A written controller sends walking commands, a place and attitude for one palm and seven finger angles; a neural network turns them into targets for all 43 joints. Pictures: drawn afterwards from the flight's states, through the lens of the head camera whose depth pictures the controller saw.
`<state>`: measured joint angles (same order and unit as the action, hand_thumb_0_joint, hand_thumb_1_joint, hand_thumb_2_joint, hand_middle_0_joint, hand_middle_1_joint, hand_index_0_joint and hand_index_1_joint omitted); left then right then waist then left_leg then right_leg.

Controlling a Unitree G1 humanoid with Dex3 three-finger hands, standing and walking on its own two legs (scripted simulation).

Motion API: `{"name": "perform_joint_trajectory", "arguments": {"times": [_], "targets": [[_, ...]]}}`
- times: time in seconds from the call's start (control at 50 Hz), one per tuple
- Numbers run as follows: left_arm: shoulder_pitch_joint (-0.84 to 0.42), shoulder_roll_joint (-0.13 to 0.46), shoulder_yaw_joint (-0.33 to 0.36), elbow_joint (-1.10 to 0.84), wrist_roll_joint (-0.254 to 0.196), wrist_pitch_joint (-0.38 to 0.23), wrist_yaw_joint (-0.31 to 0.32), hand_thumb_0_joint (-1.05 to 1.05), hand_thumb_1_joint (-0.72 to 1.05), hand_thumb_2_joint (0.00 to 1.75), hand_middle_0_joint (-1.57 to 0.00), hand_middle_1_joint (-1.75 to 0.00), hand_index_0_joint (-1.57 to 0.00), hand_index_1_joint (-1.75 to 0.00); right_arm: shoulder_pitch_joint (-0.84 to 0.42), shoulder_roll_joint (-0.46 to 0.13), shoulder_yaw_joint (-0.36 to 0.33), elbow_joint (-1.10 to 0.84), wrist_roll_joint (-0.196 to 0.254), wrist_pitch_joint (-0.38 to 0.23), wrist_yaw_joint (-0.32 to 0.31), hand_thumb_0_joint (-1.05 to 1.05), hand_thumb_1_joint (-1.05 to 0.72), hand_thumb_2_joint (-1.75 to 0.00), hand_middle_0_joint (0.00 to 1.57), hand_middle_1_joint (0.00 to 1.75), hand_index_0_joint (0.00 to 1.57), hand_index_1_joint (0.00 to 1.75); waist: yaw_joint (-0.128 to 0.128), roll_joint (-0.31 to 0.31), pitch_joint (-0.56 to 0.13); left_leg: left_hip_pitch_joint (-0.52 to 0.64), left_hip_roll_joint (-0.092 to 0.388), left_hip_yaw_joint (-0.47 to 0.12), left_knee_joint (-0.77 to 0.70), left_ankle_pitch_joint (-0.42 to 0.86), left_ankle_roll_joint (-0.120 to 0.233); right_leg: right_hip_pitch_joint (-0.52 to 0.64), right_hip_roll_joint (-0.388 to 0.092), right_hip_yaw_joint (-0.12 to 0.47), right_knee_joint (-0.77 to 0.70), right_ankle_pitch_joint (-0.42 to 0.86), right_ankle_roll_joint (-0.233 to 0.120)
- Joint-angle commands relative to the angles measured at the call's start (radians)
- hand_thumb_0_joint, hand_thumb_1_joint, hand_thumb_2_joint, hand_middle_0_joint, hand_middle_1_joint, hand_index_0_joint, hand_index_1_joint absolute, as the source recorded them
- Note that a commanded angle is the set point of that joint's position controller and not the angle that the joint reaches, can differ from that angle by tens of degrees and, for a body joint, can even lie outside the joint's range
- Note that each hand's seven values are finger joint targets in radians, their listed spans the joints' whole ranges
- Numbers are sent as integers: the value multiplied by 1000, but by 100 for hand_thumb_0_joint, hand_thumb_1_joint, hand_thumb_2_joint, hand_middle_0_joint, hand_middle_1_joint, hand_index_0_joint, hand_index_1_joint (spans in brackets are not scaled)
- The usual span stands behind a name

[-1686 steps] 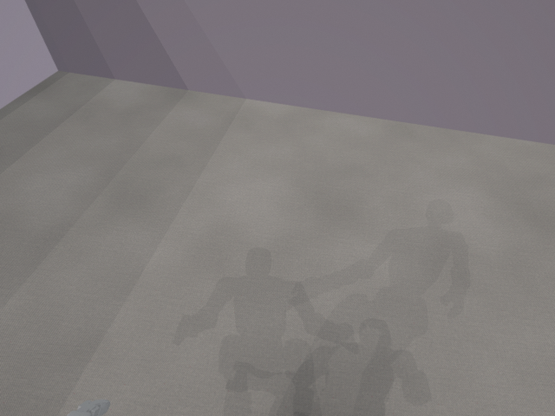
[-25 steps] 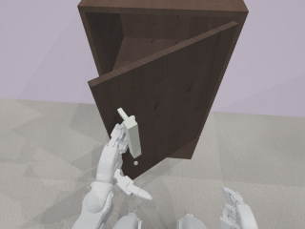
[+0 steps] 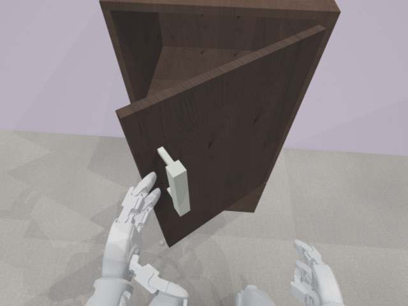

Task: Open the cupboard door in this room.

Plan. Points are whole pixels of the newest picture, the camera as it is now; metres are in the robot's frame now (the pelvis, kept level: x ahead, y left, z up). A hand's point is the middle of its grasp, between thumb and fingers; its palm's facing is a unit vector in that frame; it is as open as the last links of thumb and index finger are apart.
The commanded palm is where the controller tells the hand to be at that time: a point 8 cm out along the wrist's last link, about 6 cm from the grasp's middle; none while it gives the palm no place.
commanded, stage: slide the hand sideways off the handle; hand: left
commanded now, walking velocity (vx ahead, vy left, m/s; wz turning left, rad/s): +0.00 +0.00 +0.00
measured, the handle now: (173, 183) +0.33 +0.08 +0.07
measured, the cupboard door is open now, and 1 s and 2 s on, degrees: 39 39 39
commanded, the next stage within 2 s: draw the hand back to the body in 0.48 s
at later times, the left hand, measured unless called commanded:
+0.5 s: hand (130, 264) +0.19 +0.13 +0.06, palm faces -0.03 -1.00 -0.03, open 16.3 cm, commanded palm +0.16 +0.19 +0.06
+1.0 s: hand (93, 259) +0.18 +0.17 +0.12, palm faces -0.02 -1.00 -0.07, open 16.3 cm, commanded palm +0.15 +0.23 +0.14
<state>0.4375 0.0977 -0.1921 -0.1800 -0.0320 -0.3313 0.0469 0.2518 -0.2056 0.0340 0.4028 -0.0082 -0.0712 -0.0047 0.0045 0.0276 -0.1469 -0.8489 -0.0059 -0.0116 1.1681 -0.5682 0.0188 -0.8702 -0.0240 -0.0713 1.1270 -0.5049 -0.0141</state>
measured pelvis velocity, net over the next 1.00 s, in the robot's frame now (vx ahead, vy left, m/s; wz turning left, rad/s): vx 0.00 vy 0.00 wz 0.00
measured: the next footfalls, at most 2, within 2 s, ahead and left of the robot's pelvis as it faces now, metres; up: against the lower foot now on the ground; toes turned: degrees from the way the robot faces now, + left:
none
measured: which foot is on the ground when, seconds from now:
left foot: down 0.00-1.00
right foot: down 0.00-1.00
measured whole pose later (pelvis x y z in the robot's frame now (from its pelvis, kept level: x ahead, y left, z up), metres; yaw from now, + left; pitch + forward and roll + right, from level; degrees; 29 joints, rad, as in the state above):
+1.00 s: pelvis +0.00 +0.00 +0.02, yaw +0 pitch +9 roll -2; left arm 0.64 0.24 0.08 -0.38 -0.25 -0.22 -0.18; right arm 0.29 -0.22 0.04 0.40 0.05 -0.11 -0.07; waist 0.01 0.05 -0.16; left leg -0.69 0.01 -0.03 1.06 -0.53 0.02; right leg -0.70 -0.01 -0.09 0.99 -0.45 -0.01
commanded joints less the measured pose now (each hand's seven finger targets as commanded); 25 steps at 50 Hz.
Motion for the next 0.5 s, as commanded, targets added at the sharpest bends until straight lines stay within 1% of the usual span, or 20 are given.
{"name": "perform_joint_trajectory", "arguments": {"times": [0.0,0.04,0.06,0.1,0.14,0.16,0.18,0.22,0.24,0.26,0.3,0.32,0.34,0.36,0.38,0.4,0.42,0.44,0.46,0.48], "targets": [[21,32,43,-255,-37,-69,-50,0,-50,30,-15,-30,-15,-30,-30,-114,-62,-166,6,-56,-13,0,-90,-90,20,30,20,30,-17,-47,-209,87,-14,-29,-172,258,-13,188,31,21,-143,254,-21],[51,46,60,-275,-52,-67,-70,0,-50,30,-15,-30,-15,-30,-29,-114,-62,-170,8,-56,-14,0,-90,-90,20,30,20,30,-12,-36,-213,78,-18,-28,-166,270,-12,197,32,23,-139,270,-20],[64,66,84,-276,-53,-65,-75,0,-50,30,-15,-30,-15,-30,-30,-115,-64,-170,9,-55,-17,0,-90,-90,20,30,20,30,-5,-42,-221,74,-17,-30,-164,288,-12,209,32,23,-132,282,-22],[82,46,67,-289,-66,-64,-88,0,-50,30,-15,-30,-15,-30,-30,-112,-64,-174,11,-58,-17,0,-90,-90,20,30,20,30,-15,-33,-197,71,-18,-28,-160,285,-13,192,33,20,-132,287,-18],[87,72,102,-296,-76,-70,-98,0,-50,30,-15,-30,-15,-30,-31,-116,-68,-172,12,-58,-21,0,-90,-90,20,30,20,30,-15,-48,-192,56,-18,-29,-152,262,-13,184,35,23,-133,264,-17],[102,77,105,-295,-79,-73,-104,0,-50,30,-15,-30,-15,-30,-37,-115,-68,-171,11,-60,-23,0,-90,-90,20,30,20,30,-11,-46,-192,48,-20,-27,-146,269,-10,193,34,28,-134,271,-19],[121,90,126,-300,-86,-77,-111,0,-50,30,-15,-30,-15,-30,-37,-114,-70,-174,12,-61,-24,0,-90,-90,20,30,20,30,-6,-34,-198,42,-21,-23,-144,257,-12,192,33,29,-133,260,-17],[117,87,125,-304,-96,-84,-127,0,-50,30,-15,-30,-15,-30,-37,-115,-70,-173,14,-63,-27,0,-90,-90,20,30,20,30,-17,-38,-182,37,-22,-23,-136,238,-11,173,34,31,-136,243,-15],[125,97,141,-307,-104,-87,-135,0,-50,30,-15,-30,-15,-30,-37,-116,-72,-173,15,-64,-29,0,-90,-90,20,30,20,30,-12,-42,-189,33,-21,-24,-136,229,-11,172,36,30,-136,229,-15],[126,114,152,-314,-106,-90,-140,0,-50,30,-15,-30,-15,-30,-43,-118,-72,-171,16,-66,-32,0,-90,-90,20,30,20,30,-7,-14,-188,32,-22,-25,-136,239,-11,175,37,33,-130,230,-19],[145,108,159,-303,-122,-88,-154,0,-50,30,-15,-30,-15,-30,-46,-116,-72,-173,18,-67,-34,0,-90,-90,20,30,20,30,-11,-31,-175,20,-23,-22,-133,204,-11,165,36,35,-142,194,-15],[143,123,179,-298,-126,-87,-158,0,-50,30,-15,-30,-15,-30,-43,-119,-73,-172,20,-66,-37,0,-90,-90,20,30,20,30,-10,-39,-169,11,-22,-22,-132,194,-11,163,37,38,-146,177,-14],[126,122,172,-312,-130,-88,-165,0,-50,30,-15,-30,-15,-30,-48,-120,-71,-175,20,-69,-39,0,-90,-90,20,30,20,30,-14,-19,-164,13,-23,-23,-129,186,-10,150,37,39,-147,166,-14],[129,144,201,-298,-136,-83,-167,0,-50,30,-15,-30,-15,-30,-48,-120,-72,-168,20,-67,-42,0,-90,-90,20,30,20,30,-10,-40,-172,-4,-22,-22,-124,181,-8,166,37,48,-153,153,-15],[135,147,215,-290,-142,-81,-172,0,-50,30,-15,-30,-15,-30,-52,-119,-73,-169,22,-69,-45,0,-90,-90,20,30,20,30,-10,-32,-162,-11,-23,-16,-117,169,-9,162,35,58,-162,136,-12],[131,151,225,-288,-149,-81,-179,0,-50,30,-15,-30,-15,-30,-48,-119,-73,-165,23,-69,-47,0,-90,-90,20,30,20,30,-11,-45,-167,-14,-23,-18,-116,168,-9,167,35,57,-163,132,-12],[161,160,255,-275,-163,-78,-186,0,-50,30,-15,-30,-15,-30,-50,-117,-76,-163,24,-68,-50,0,-90,-90,20,30,20,30,1,-60,-178,-21,-22,-16,-114,174,-10,184,35,64,-167,135,-11],[156,153,245,-273,-168,-76,-196,0,-50,30,-15,-30,-15,-30,-55,-119,-74,-165,26,-69,-51,0,-90,-90,20,30,20,30,-5,-48,-165,-24,-23,-13,-111,170,-9,179,34,68,-174,127,-10],[129,159,249,-284,-175,-79,-203,0,-50,30,-15,-30,-15,-30,-55,-120,-74,-162,26,-72,-54,0,-90,-90,20,30,20,30,-8,-51,-179,-26,-22,-16,-105,177,-8,187,34,73,-173,129,-11],[122,155,239,-305,-178,-85,-210,0,-50,30,-15,-30,-15,-30,-59,-121,-72,-162,26,-78,-54,0,-90,-90,20,30,20,30,-8,-21,-188,-19,-23,-16,-103,186,-9,184,32,73,-166,142,-11]]}}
